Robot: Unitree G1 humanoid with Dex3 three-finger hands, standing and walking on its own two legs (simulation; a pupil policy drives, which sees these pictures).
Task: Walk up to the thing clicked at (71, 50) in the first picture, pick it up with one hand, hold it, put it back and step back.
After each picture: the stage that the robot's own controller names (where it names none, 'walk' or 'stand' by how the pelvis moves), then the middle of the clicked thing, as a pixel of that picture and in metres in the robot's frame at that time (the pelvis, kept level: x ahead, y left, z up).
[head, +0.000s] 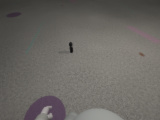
stand; (71, 47) +1.34 +0.44 -0.66
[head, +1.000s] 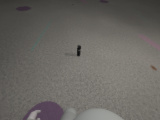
walk; (78, 51) +1.24 +0.20 -0.63
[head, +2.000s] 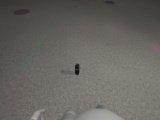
walk; (77, 69) +0.78 +0.17 -0.65
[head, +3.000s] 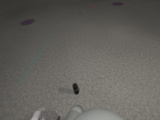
walk; (75, 89) +0.46 +0.22 -0.63
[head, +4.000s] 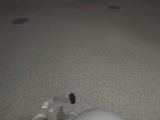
stand; (72, 98) +0.34 +0.19 -0.65
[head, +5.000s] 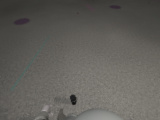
stand; (73, 100) +0.33 +0.18 -0.66
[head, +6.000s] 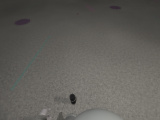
stand; (72, 99) +0.34 +0.19 -0.66
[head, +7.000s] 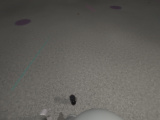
stand; (73, 100) +0.33 +0.20 -0.66
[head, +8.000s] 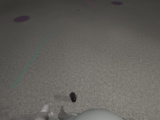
go down; (73, 97) +0.33 +0.19 -0.66
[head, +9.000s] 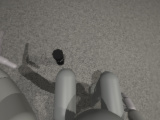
go down; (59, 58) +0.41 +0.23 -0.23
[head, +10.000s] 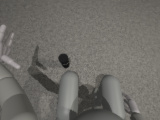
approach; (64, 62) +0.41 +0.22 -0.26
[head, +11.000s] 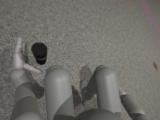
close in; (40, 56) +0.40 +0.26 -0.16
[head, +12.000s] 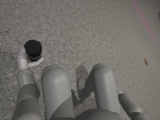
close; (35, 54) +0.40 +0.27 -0.15
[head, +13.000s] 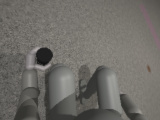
lift; (43, 59) +0.35 +0.25 -0.16
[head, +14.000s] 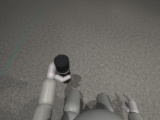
lift; (64, 71) +0.32 +0.18 +0.04
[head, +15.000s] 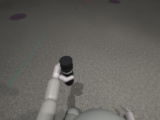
hold; (67, 72) +0.32 +0.16 +0.05
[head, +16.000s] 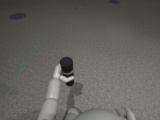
hold; (68, 73) +0.32 +0.16 +0.03
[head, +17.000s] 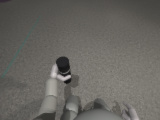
crouch; (65, 72) +0.33 +0.17 -0.02
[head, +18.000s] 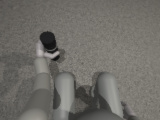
lower; (52, 49) +0.46 +0.23 -0.05
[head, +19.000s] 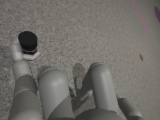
lower; (30, 49) +0.43 +0.27 -0.16
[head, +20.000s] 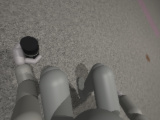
lower; (32, 52) +0.41 +0.27 -0.15
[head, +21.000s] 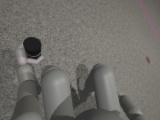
lower; (34, 53) +0.40 +0.27 -0.16
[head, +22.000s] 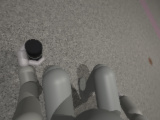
lower; (35, 55) +0.39 +0.27 -0.16
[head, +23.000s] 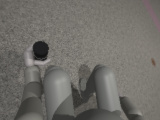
open; (41, 55) +0.39 +0.25 -0.16
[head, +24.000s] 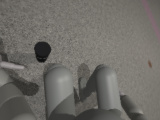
stand; (42, 54) +0.38 +0.25 -0.16
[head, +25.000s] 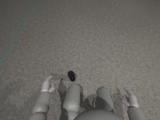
walk; (72, 76) +0.38 +0.19 -0.45
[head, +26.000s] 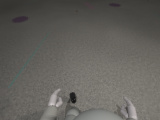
stand; (73, 98) +0.34 +0.18 -0.60
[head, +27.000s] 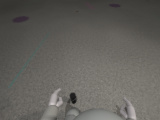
stand; (73, 98) +0.34 +0.17 -0.60
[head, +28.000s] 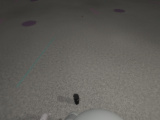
stand; (76, 99) +0.36 +0.16 -0.65
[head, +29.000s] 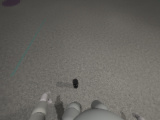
walk; (75, 84) +0.42 +0.14 -0.64
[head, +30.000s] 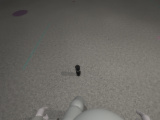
walk; (78, 70) +0.68 +0.23 -0.63
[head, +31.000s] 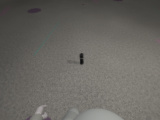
stand; (81, 59) +1.00 +0.18 -0.63
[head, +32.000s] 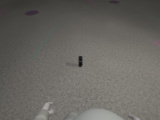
stand; (80, 61) +0.98 +0.18 -0.65
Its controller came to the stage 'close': yes
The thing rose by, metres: 0.68
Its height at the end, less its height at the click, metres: +0.00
